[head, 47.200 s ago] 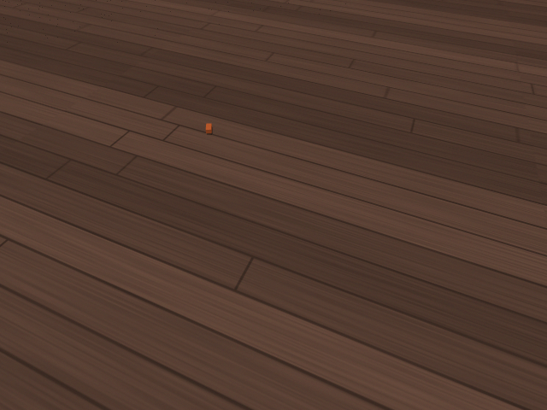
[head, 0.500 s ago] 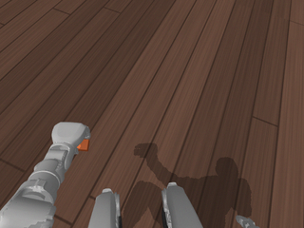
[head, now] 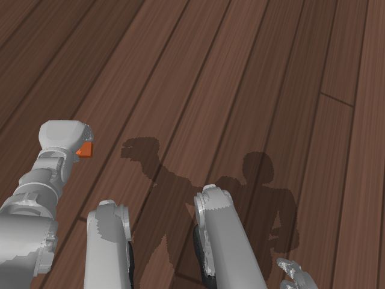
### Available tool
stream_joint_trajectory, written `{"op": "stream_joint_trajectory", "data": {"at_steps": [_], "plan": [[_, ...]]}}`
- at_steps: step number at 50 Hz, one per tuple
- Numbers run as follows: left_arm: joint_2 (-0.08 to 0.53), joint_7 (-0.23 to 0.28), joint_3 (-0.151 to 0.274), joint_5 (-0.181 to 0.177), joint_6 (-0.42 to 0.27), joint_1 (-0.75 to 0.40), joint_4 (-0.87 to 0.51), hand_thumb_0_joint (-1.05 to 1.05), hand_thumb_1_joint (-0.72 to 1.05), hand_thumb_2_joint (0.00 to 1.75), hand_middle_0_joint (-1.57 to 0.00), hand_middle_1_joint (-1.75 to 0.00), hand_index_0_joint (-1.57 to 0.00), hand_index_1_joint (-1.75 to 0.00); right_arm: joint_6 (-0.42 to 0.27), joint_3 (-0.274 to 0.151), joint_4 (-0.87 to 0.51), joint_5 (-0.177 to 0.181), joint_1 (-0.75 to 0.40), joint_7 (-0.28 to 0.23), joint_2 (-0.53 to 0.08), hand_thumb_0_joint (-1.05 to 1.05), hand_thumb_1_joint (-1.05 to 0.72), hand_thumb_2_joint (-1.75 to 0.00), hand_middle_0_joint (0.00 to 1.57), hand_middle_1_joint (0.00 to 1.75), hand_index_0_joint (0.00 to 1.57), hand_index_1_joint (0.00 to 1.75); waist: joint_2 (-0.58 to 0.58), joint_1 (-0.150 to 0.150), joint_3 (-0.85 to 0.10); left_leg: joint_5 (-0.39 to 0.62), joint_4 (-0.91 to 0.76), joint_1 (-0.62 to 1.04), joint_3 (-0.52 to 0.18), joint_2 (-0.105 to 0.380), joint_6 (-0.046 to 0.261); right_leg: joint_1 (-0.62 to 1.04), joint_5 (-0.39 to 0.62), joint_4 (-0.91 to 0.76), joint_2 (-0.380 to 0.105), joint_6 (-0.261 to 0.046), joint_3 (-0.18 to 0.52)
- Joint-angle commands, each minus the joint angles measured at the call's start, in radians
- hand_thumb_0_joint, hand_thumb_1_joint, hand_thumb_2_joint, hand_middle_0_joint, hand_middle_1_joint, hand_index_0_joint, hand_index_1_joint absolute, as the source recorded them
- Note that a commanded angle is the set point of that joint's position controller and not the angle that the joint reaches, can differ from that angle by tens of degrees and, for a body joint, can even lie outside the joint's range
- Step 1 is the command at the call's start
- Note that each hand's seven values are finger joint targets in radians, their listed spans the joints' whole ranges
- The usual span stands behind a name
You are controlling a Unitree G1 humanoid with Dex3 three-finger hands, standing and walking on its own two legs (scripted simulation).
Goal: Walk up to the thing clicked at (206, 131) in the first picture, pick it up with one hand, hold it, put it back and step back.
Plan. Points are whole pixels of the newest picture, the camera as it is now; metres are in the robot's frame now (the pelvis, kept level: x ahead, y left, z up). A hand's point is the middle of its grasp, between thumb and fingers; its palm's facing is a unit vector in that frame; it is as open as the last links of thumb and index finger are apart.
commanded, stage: crouch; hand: left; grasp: from above
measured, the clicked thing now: (77, 149) +0.46 +0.20 -0.20
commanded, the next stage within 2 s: lower in 0.82 s
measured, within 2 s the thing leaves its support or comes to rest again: neither
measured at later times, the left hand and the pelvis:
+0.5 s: hand (79, 156) +0.45 +0.20 -0.24, palm faces -0.46 +0.03 -0.89, open 6.5 cm; pelvis -0.01 +0.00 -0.07, yaw -2 degrees
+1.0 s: hand (84, 154) +0.47 +0.20 -0.28, palm faces -0.46 +0.03 -0.89, open 6.4 cm; pelvis -0.01 +0.00 -0.12, yaw -3 degrees
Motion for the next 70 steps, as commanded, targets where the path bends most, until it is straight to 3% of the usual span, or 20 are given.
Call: {"op": "stream_joint_trajectory", "data": {"at_steps": [1, 10, 16, 19, 21, 25, 27, 33, 42, 46, 50, 52, 55, 58, 61, 64, 66, 68, 69, 70], "plan": [[0.178, 0.059, 0.046, -0.006, 0.028, -0.356, -0.105, 0.0, 0.84, 0.23, -1.23, -0.09, -1.24, -0.08, -0.023, -0.072, -0.035, -0.013, 0.183, 0.012, -0.205, 0.0, -0.91, -0.9, 0.2, 0.3, 0.2, 0.3, 0.169, -0.028, -0.661, 0.178, -0.186, 0.497, 0.073, -0.023, 0.048, 0.286, 0.217, -0.192, 0.01, -0.087, -0.099], [0.241, 0.01, 0.075, -0.021, 0.008, -0.373, -0.152, 0.0, 0.84, 0.24, -1.23, -0.11, -1.24, -0.1, -0.003, -0.079, -0.031, -0.023, 0.204, 0.043, -0.206, 0.0, -0.92, -0.91, 0.2, 0.3, 0.2, 0.3, 0.14, -0.033, -0.68, 0.258, -0.068, 0.396, 0.081, -0.017, 0.059, 0.324, 0.315, -0.102, 0.023, -0.074, -0.108], [0.22, 0.01, 0.058, 0.002, -0.017, -0.367, -0.062, 0.0, 0.84, 0.24, -1.21, -0.13, -1.23, -0.12, 0.0, -0.073, -0.029, -0.027, 0.195, 0.061, -0.218, 0.0, -0.91, -0.9, 0.2, 0.3, 0.2, 0.3, 0.152, -0.043, -0.6, 0.199, -0.03, 0.344, 0.074, -0.016, 0.056, 0.209, 0.243, -0.054, 0.03, -0.083, -0.122], [0.245, 0.021, 0.073, 0.014, -0.036, -0.417, -0.089, 0.0, 0.84, 0.22, -1.2, -0.14, -1.23, -0.12, 0.0, -0.072, -0.019, -0.034, 0.207, 0.069, -0.228, 0.0, -0.91, -0.91, 0.2, 0.3, 0.2, 0.3, 0.198, -0.054, -0.605, 0.205, -0.015, 0.349, 0.072, -0.016, 0.05, 0.173, 0.245, -0.019, 0.031, -0.087, -0.131], [0.231, 0.029, 0.058, 0.013, -0.035, -0.414, -0.028, 0.0, 0.83, 0.21, -1.2, -0.13, -1.22, -0.11, -0.003, -0.066, -0.028, -0.031, 0.177, 0.072, -0.231, 0.0, -0.91, -0.9, 0.2, 0.3, 0.2, 0.3, 0.183, -0.044, -0.586, 0.135, -0.015, 0.313, 0.073, -0.021, 0.054, 0.139, 0.179, -0.016, 0.036, -0.091, -0.132], [0.249, 0.051, 0.061, 0.018, -0.047, -0.507, -0.025, 0.0, 0.84, 0.16, -1.19, -0.11, -1.22, -0.09, -0.017, -0.059, -0.016, -0.042, 0.184, 0.076, -0.236, 0.0, -0.91, -0.9, 0.2, 0.3, 0.2, 0.3, 0.199, -0.078, -0.568, 0.082, 0.015, 0.281, 0.077, -0.023, 0.054, 0.101, 0.132, 0.004, 0.035, -0.091, -0.136], [0.296, 0.062, 0.078, 0.026, -0.046, -0.505, 0.009, 0.0, 0.83, 0.16, -1.19, -0.11, -1.21, -0.09, -0.018, -0.054, -0.011, -0.041, 0.174, 0.072, -0.238, 0.0, -0.91, -0.9, 0.2, 0.3, 0.2, 0.3, 0.18, -0.063, -0.58, 0.065, 0.029, 0.252, 0.081, -0.026, 0.058, 0.11, 0.112, 0.009, 0.038, -0.09, -0.132], [0.31, 0.08, 0.086, 0.045, -0.044, -0.52, 0.072, 0.0, 0.87, 0.17, -1.22, -0.12, -1.24, -0.1, -0.027, -0.037, 0.005, -0.052, 0.185, 0.076, -0.247, 0.0, -0.91, -0.9, 0.2, 0.3, 0.2, 0.3, 0.189, -0.078, -0.579, 0.07, 0.063, 0.224, 0.079, -0.031, 0.058, 0.081, 0.122, 0.049, 0.037, -0.09, -0.142], [0.288, 0.079, 0.069, 0.029, -0.032, -0.509, 0.121, 0.0, 0.88, 0.15, -1.23, -0.1, -1.25, -0.08, -0.035, -0.019, 0.011, -0.057, 0.183, 0.087, -0.257, 0.0, -0.91, -0.9, 0.2, 0.3, 0.2, 0.3, 0.21, -0.088, -0.53, 0.08, 0.1, 0.18, 0.077, -0.03, 0.059, 0.044, 0.144, 0.091, 0.041, -0.09, -0.154], [0.336, 0.077, 0.099, 0.024, -0.043, -0.532, 0.066, 0.0, 0.88, 0.16, -1.24, -0.09, -1.26, -0.08, -0.035, -0.018, 0.019, -0.059, 0.208, 0.09, -0.264, 0.0, -0.92, -0.91, 0.2, 0.3, 0.2, 0.3, 0.214, -0.078, -0.569, 0.106, 0.117, 0.185, 0.075, -0.029, 0.058, 0.062, 0.167, 0.108, 0.04, -0.089, -0.155], [0.274, 0.075, 0.061, 0.03, -0.05, -0.489, 0.173, 0.0, 0.86, 0.2, -1.25, -0.07, -1.26, -0.07, -0.038, -0.007, 0.015, -0.065, 0.189, 0.097, -0.262, 0.0, -0.91, -0.9, 0.2, 0.3, 0.2, 0.3, 0.163, -0.114, -0.486, 0.075, 0.142, 0.123, 0.07, -0.03, 0.061, 0.027, 0.142, 0.115, 0.049, -0.087, -0.165], [0.324, 0.083, 0.088, 0.027, -0.06, -0.507, 0.136, 0.0, 0.83, 0.21, -1.23, -0.06, -1.23, -0.07, -0.036, -0.005, 0.015, -0.066, 0.202, 0.093, -0.271, 0.0, -0.91, -0.9, 0.2, 0.3, 0.2, 0.3, 0.159, -0.103, -0.514, 0.094, 0.152, 0.125, 0.069, -0.031, 0.063, 0.049, 0.158, 0.114, 0.045, -0.082, -0.163], [0.321, 0.091, 0.078, 0.041, -0.071, -0.507, 0.16, 0.0, 0.86, 0.21, -1.26, -0.08, -1.26, -0.08, -0.043, 0.005, 0.025, -0.074, 0.203, 0.101, -0.266, 0.0, -0.91, -0.9, 0.2, 0.3, 0.2, 0.3, 0.18, -0.114, -0.501, 0.118, 0.177, 0.129, 0.069, -0.028, 0.061, 0.059, 0.19, 0.138, 0.048, -0.08, -0.164], [0.388, 0.115, 0.123, 0.052, -0.093, -0.54, 0.11, 0.0, 0.9, 0.24, -1.27, -0.12, -1.28, -0.11, -0.051, 0.006, 0.019, -0.085, 0.207, 0.108, -0.28, 0.0, -0.91, -0.9, 0.2, 0.3, 0.2, 0.3, 0.219, -0.115, -0.523, 0.131, 0.189, 0.143, 0.064, -0.026, 0.056, 0.055, 0.2, 0.157, 0.051, -0.082, -0.174], [0.355, 0.135, 0.106, 0.07, -0.094, -0.503, 0.167, 0.0, 0.91, 0.17, -1.27, -0.08, -1.29, -0.07, -0.056, 0.015, 0.025, -0.096, 0.201, 0.116, -0.278, 0.0, -0.91, -0.9, 0.2, 0.3, 0.2, 0.3, 0.216, -0.13, -0.488, 0.103, 0.202, 0.129, 0.068, -0.029, 0.055, 0.038, 0.175, 0.158, 0.05, -0.081, -0.176], [0.374, 0.153, 0.108, 0.079, -0.09, -0.519, 0.161, 0.0, 0.89, 0.21, -1.26, -0.11, -1.27, -0.1, -0.064, 0.018, 0.016, -0.103, 0.182, 0.127, -0.286, 0.0, -0.91, -0.9, 0.2, 0.3, 0.2, 0.3, 0.277, -0.136, -0.491, 0.094, 0.2, 0.156, 0.059, -0.026, 0.05, 0.01, 0.166, 0.174, 0.057, -0.083, -0.187], [0.411, 0.171, 0.142, 0.081, -0.082, -0.502, 0.112, 0.0, 0.9, 0.2, -1.27, -0.1, -1.28, -0.09, -0.065, 0.013, 0.023, -0.11, 0.192, 0.132, -0.296, 0.0, -0.91, -0.9, 0.2, 0.3, 0.2, 0.3, 0.305, -0.122, -0.523, 0.128, 0.199, 0.189, 0.059, -0.026, 0.048, 0.021, 0.198, 0.182, 0.053, -0.081, -0.192], [0.361, 0.177, 0.109, 0.075, -0.068, -0.492, 0.171, 0.0, 0.91, 0.2, -1.27, -0.09, -1.28, -0.09, -0.072, 0.026, 0.019, -0.113, 0.174, 0.145, -0.291, 0.0, -0.91, -0.9, 0.2, 0.3, 0.2, 0.3, 0.293, -0.142, -0.499, 0.126, 0.215, 0.168, 0.059, -0.023, 0.05, 0.018, 0.209, 0.189, 0.058, -0.08, -0.191], [0.389, 0.183, 0.131, 0.076, -0.071, -0.524, 0.156, 0.0, 0.9, 0.19, -1.25, -0.08, -1.26, -0.07, -0.076, 0.024, 0.025, -0.123, 0.191, 0.15, -0.3, 0.0, -0.9, -0.9, 0.2, 0.3, 0.2, 0.3, 0.274, -0.156, -0.501, 0.136, 0.227, 0.154, 0.06, -0.025, 0.053, 0.027, 0.222, 0.186, 0.056, -0.075, -0.194], [0.399, 0.186, 0.135, 0.077, -0.065, -0.487, 0.18, 0.0, 0.87, 0.17, -1.23, -0.06, -1.24, -0.05, -0.075, 0.027, 0.021, -0.118, 0.185, 0.151, -0.304, 0.0, -0.9, -0.9, 0.2, 0.3, 0.2, 0.3, 0.258, -0.144, -0.49, 0.129, 0.223, 0.136, 0.055, -0.025, 0.055, 0.03, 0.213, 0.186, 0.056, -0.076, -0.195]]}}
